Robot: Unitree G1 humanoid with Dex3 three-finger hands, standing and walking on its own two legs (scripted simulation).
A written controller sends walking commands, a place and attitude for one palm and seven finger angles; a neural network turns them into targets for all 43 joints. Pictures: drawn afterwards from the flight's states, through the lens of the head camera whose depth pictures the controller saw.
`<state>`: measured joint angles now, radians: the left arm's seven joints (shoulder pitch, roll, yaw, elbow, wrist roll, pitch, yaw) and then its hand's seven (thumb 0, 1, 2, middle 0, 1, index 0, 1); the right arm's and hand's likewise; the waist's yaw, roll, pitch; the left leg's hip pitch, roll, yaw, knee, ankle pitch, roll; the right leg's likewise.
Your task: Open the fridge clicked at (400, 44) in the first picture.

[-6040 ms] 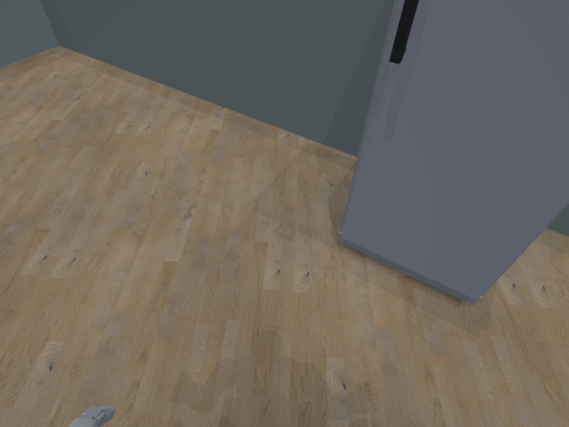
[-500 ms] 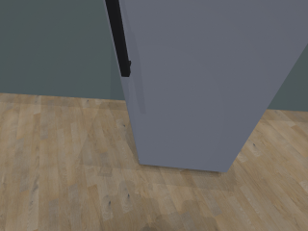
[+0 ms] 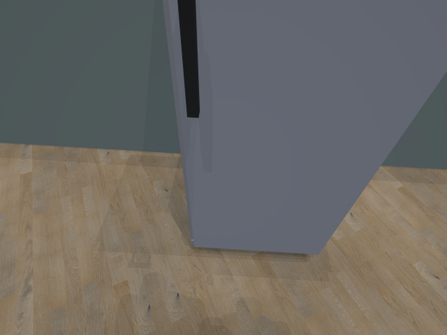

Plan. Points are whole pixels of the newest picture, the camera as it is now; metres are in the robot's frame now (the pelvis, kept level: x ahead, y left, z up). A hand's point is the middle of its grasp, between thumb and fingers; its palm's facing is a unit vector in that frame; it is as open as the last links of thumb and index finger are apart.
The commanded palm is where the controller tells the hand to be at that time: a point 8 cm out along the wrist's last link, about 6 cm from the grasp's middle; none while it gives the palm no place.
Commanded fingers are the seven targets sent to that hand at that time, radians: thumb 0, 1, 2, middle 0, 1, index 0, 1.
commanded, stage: come to a stop and stand still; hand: left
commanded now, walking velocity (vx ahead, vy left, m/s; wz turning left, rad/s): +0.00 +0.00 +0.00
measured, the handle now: (191, 44) +0.56 +0.11 +0.25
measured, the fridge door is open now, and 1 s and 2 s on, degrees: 0 0 0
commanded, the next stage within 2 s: look again from close up in 0.94 s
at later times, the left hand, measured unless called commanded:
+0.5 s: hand out of the picture -0.06 +0.13 -0.18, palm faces +0.05 -0.99 -0.14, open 7.4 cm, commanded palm none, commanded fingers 0.00 0.90 0.90 -0.20 -0.30 -0.20 -0.30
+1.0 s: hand out of the picture -0.06 +0.12 -0.18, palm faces +0.04 -0.99 -0.17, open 7.4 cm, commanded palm none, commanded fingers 0.00 0.90 0.90 -0.20 -0.30 -0.20 -0.30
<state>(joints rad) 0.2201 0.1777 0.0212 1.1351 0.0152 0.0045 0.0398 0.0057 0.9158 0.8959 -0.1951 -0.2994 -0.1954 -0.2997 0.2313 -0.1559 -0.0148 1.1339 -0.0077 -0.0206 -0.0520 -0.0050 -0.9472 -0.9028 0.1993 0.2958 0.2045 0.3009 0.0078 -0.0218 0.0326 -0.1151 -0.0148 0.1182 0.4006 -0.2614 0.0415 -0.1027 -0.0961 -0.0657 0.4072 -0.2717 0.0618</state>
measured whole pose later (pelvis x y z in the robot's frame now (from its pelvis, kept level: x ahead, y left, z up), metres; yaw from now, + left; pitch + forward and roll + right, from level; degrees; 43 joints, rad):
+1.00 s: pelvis -0.03 -0.03 +0.00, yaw +0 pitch -1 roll +0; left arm 0.31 0.11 0.00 1.16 0.02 -0.01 0.04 0.00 0.91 0.90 -0.20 -0.30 -0.20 -0.30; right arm 0.30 -0.11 -0.02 1.16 0.00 -0.01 -0.03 0.00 -0.91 -0.90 0.20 0.30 0.20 0.30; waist 0.00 0.00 0.04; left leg -0.17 0.04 0.10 0.39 -0.20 0.00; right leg -0.16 -0.04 -0.08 0.41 -0.22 0.01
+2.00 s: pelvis -0.07 -0.03 -0.01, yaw +1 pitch -2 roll +0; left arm 0.37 0.12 0.01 1.08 0.02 0.00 0.03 0.01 0.91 0.90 -0.20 -0.30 -0.20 -0.30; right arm 0.34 -0.12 -0.01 1.09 -0.01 -0.01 -0.02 0.01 -0.91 -0.90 0.20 0.30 0.20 0.30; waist 0.00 -0.02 0.01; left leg -0.27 0.04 0.08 0.49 -0.19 0.00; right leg -0.25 -0.05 -0.10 0.49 -0.22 0.00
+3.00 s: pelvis -0.05 -0.03 +0.00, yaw +1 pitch -1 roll +0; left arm 0.35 0.11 0.01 1.09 0.02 -0.02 0.03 0.01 0.91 0.90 -0.20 -0.30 -0.20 -0.30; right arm 0.33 -0.11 -0.01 1.11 -0.01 -0.02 -0.03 0.01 -0.92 -0.90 0.20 0.30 0.20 0.30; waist 0.01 -0.01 0.01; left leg -0.24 0.04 0.08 0.45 -0.20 0.00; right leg -0.22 -0.05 -0.09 0.46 -0.22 0.00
